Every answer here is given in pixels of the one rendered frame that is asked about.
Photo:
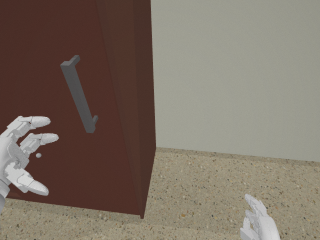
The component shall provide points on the robot right hand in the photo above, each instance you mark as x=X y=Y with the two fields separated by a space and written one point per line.
x=263 y=225

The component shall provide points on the handle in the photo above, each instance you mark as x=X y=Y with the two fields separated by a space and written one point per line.
x=73 y=82

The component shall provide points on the robot left hand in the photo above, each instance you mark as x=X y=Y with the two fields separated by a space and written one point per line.
x=10 y=172

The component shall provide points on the wardrobe door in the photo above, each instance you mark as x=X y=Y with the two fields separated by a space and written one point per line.
x=11 y=190
x=80 y=169

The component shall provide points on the left robot forearm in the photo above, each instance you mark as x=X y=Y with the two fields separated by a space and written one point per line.
x=4 y=190

